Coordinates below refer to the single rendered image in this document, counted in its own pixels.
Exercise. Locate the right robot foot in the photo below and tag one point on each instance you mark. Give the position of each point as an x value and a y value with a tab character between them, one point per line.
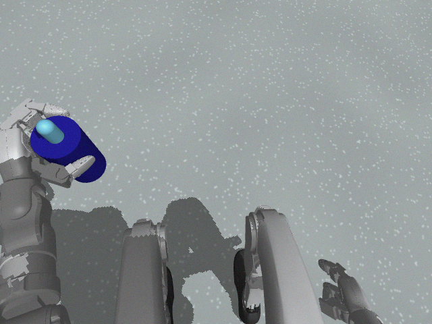
248	316

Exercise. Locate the left robot hand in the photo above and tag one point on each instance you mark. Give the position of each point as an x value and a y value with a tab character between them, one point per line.
17	158

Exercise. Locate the right robot hand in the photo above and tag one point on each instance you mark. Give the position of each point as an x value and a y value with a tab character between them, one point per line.
339	302

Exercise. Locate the right robot arm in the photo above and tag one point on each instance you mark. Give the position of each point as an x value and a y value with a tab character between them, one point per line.
364	316

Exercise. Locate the left robot arm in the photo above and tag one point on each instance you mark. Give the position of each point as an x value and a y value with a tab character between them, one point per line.
29	286

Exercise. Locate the bottle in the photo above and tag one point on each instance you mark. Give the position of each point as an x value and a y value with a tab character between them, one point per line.
60	140

